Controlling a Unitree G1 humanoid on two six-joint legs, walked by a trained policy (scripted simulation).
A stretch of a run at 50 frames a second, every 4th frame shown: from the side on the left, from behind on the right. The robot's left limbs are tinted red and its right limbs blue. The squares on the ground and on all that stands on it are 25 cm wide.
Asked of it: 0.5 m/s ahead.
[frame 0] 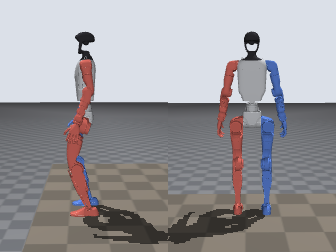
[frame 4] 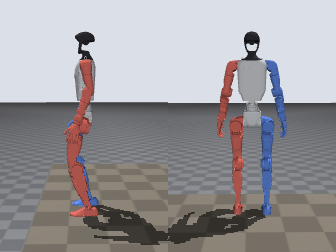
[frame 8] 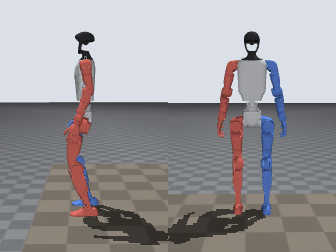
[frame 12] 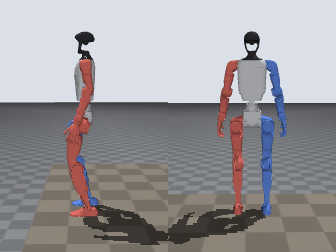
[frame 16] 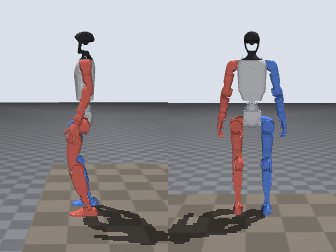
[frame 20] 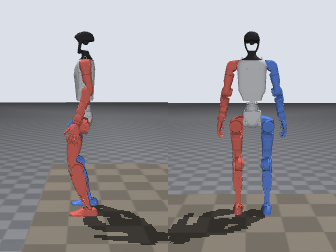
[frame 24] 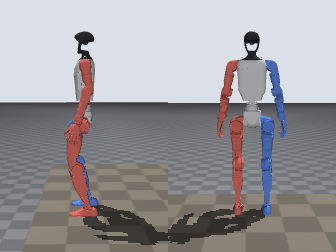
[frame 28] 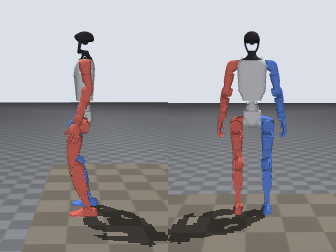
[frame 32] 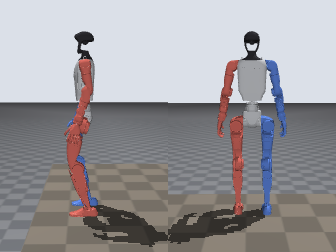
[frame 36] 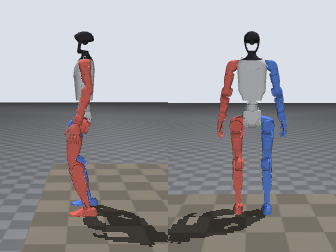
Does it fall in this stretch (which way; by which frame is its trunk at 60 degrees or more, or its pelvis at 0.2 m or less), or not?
no
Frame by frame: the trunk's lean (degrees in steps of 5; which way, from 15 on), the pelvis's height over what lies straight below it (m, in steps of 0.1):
0: 0, 0.8
4: 0, 0.8
8: 0, 0.8
12: 0, 0.8
16: 0, 0.8
20: 0, 0.8
24: 0, 0.8
28: 0, 0.8
32: 0, 0.8
36: 0, 0.8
